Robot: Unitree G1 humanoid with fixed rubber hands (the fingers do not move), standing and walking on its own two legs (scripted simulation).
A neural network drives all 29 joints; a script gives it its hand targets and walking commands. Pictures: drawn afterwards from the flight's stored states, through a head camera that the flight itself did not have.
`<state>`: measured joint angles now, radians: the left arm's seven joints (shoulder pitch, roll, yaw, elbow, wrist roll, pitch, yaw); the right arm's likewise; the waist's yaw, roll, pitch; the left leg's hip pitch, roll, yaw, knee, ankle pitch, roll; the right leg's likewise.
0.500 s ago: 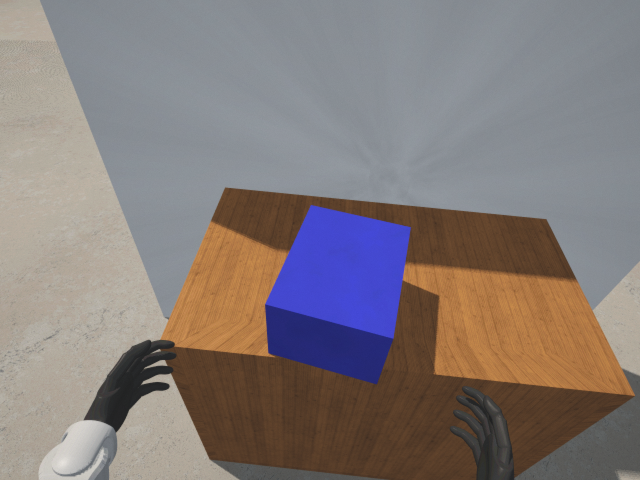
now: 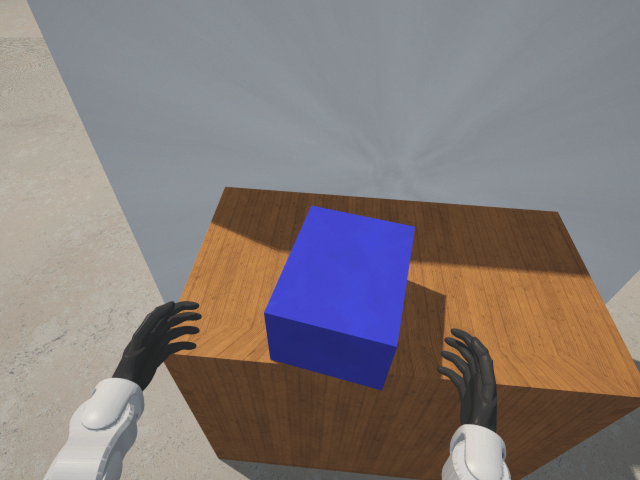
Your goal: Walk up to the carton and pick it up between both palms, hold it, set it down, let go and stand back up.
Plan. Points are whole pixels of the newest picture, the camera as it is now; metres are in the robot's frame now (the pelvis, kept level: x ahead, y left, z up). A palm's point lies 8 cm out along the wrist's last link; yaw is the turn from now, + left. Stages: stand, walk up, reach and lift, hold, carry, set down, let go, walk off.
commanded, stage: reach and lift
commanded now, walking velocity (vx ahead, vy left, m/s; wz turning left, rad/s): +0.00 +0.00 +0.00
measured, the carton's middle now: (344, 291) +0.44 -0.01 -0.07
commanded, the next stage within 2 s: none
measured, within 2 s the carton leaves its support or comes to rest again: neither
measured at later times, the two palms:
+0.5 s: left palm (178, 283) +0.34 +0.21 +0.07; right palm (476, 332) +0.30 -0.16 +0.06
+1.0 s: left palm (201, 226) +0.41 +0.19 +0.11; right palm (473, 276) +0.36 -0.16 +0.09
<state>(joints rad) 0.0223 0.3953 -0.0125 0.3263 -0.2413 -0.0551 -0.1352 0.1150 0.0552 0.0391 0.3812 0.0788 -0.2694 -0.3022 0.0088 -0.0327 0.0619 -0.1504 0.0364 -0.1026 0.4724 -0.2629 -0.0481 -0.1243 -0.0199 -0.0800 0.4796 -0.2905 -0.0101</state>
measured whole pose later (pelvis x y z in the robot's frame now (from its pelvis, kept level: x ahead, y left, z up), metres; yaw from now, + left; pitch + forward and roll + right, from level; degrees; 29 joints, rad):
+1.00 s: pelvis +0.00 +0.01 +0.00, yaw +0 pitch -2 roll -1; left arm -0.67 0.34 -0.01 0.80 -0.17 0.06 -0.08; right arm -0.58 -0.08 0.04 0.75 0.21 -0.05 -0.30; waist -0.08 -0.02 0.06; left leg -0.18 0.04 -0.10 0.47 -0.26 -0.05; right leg -0.13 -0.02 -0.08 0.42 -0.25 0.01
